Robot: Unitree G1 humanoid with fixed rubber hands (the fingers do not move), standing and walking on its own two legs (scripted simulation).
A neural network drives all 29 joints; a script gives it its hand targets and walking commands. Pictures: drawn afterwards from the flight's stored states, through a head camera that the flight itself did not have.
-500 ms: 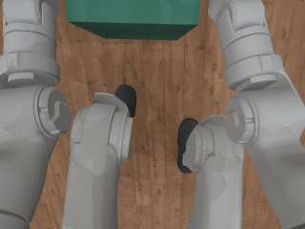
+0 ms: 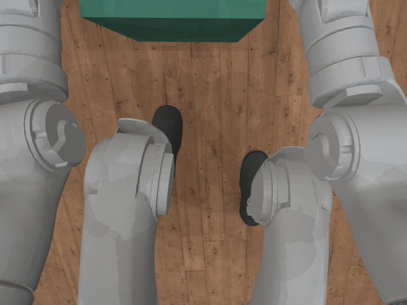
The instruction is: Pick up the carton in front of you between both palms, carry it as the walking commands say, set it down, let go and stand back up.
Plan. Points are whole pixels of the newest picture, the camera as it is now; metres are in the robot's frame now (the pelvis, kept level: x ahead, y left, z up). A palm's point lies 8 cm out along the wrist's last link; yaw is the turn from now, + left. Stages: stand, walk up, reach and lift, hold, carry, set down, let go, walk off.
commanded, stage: set down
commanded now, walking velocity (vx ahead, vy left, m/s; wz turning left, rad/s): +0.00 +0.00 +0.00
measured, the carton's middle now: out of the picture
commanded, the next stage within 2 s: let go in 1.48 s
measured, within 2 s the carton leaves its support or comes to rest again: neither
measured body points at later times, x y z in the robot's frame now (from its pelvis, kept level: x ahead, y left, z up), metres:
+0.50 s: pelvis +0.01 +0.01 +0.00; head +0.40 +0.06 +0.21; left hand +0.52 +0.35 -0.18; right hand +0.61 -0.03 -0.18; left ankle +0.16 +0.14 -0.34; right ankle +0.10 -0.11 -0.34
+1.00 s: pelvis +0.02 +0.01 +0.10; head +0.36 +0.09 +0.38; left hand +0.53 +0.36 -0.01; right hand +0.62 -0.01 -0.01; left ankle +0.16 +0.14 -0.34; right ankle +0.10 -0.11 -0.34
